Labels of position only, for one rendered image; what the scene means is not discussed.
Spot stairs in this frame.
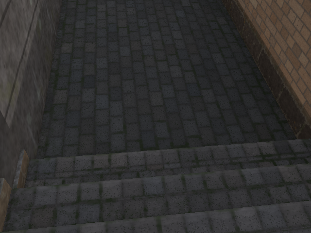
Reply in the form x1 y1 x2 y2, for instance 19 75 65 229
2 138 311 232

